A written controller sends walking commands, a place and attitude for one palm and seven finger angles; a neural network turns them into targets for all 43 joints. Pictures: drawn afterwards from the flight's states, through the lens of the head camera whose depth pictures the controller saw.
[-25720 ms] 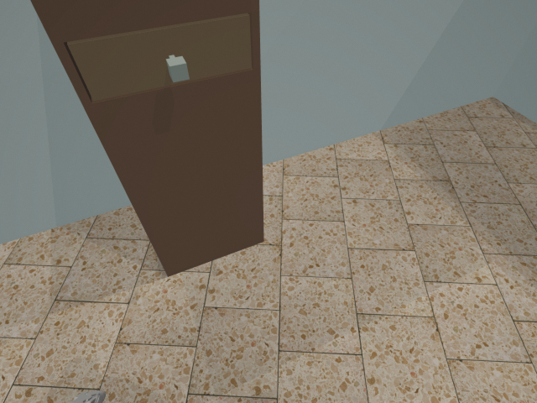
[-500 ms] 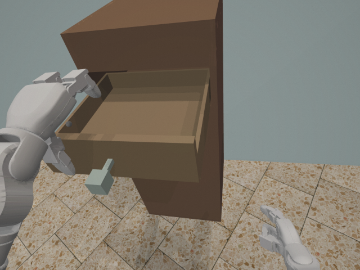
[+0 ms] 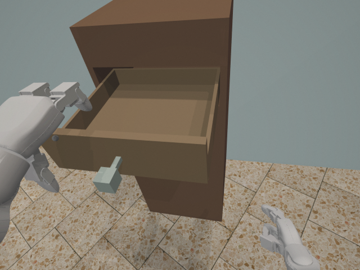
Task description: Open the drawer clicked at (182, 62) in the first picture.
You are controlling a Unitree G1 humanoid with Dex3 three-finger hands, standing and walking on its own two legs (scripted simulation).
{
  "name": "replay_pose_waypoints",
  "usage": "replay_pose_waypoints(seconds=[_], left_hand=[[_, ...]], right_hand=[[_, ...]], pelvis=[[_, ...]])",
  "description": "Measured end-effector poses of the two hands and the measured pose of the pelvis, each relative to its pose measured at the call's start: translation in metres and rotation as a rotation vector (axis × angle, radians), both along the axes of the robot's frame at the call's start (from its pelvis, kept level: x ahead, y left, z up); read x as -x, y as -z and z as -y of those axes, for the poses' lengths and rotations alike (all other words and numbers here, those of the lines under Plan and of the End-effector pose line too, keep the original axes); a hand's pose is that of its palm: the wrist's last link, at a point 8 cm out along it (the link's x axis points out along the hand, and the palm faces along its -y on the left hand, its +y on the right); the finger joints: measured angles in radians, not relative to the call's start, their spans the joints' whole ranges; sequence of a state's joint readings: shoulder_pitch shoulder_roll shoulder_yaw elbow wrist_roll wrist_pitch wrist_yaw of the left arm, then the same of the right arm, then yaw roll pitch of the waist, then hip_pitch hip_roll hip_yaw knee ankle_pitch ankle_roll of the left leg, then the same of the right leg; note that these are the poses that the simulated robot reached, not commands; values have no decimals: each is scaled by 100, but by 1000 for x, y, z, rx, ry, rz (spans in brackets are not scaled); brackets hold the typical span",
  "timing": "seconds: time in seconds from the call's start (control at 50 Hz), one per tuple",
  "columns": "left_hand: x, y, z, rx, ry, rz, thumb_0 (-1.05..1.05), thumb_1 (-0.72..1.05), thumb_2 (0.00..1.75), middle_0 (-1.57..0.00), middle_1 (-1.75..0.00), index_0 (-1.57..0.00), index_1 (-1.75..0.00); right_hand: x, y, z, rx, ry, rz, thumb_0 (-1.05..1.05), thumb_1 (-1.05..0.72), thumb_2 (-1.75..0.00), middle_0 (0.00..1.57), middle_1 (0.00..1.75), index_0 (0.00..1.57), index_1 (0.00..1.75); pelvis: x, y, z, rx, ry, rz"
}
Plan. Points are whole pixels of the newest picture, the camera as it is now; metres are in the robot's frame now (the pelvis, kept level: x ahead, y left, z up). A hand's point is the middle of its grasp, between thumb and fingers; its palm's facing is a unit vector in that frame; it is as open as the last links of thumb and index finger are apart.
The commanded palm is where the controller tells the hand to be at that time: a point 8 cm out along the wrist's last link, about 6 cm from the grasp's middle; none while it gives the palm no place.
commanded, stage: draw the hand back to the body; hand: left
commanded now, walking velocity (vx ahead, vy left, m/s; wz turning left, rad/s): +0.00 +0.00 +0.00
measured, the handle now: (112, 172) +0.26 +0.19 +0.12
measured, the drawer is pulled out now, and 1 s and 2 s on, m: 0.30 0.30 0.30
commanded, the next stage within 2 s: step back with the hand held close in 1.04 s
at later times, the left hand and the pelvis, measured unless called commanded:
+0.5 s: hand (50, 112) +0.23 +0.21 +0.31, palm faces +0.45 -0.83 -0.32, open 11.7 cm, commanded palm +0.18 +0.26 +0.32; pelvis +0.03 +0.00 +0.01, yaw -2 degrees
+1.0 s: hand (38, 110) +0.23 +0.23 +0.31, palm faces +0.55 -0.77 -0.31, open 7.7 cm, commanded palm +0.18 +0.27 +0.31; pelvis +0.04 -0.01 +0.01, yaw -1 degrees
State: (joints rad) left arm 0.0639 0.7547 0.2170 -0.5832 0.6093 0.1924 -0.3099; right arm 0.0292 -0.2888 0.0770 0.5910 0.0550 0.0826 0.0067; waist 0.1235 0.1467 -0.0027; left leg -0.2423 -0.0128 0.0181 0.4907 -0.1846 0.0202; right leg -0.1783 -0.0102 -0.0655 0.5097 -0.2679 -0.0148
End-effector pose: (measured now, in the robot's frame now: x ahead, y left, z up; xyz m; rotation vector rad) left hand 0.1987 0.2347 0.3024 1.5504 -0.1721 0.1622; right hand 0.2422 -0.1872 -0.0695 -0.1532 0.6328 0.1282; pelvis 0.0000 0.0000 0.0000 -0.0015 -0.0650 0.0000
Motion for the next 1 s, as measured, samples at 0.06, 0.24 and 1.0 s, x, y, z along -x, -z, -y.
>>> replay_pose_waypoints(seconds=[0.06,0.24,1.0], left_hand=[[5,-3,-3,-8,2,13,0,-49,30,-32,-120,-32,-120],[31,-20,-9,814,461,585,0,-39,34,-31,-113,-31,-113],[14,-12,-28,863,309,661,1,80,86,-22,-36,-22,-36]], right_hand=[[0,-1,-1,6,-3,5,2,-90,-90,19,29,20,29],[33,-5,4,59,90,28,2,-90,-90,20,29,20,30],[6,-3,27,76,139,2,2,-90,-90,20,29,20,30]], pelvis=[[0,0,-1,2,-2,1],[-8,-7,3,18,14,31],[-42,-8,7,11,22,19]])
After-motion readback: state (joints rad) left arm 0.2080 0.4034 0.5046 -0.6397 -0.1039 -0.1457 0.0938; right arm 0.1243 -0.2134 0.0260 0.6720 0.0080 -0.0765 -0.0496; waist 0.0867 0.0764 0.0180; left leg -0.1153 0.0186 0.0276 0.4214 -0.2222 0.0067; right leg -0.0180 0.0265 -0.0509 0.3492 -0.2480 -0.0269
